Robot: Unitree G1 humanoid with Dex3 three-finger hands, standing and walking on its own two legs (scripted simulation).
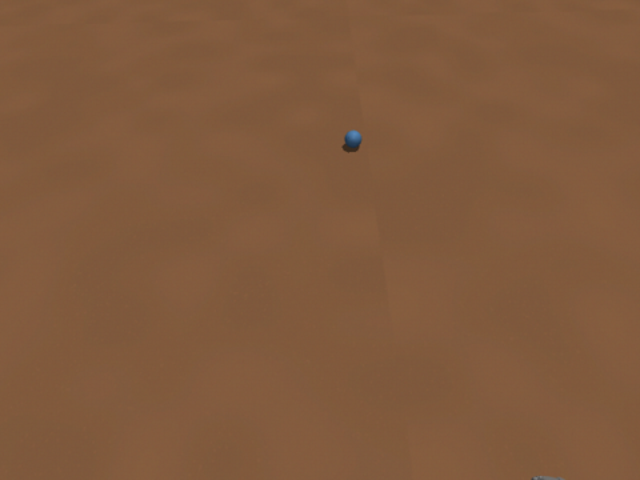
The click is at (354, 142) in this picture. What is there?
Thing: free ball
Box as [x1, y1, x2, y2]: [345, 130, 361, 147]
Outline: 352,130 345,135 345,142 348,146 355,147 359,144 361,137 357,131
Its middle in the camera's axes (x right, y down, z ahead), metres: +0.17 -0.51 +2.00
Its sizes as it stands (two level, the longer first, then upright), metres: 0.088 0.088 0.088
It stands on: the floor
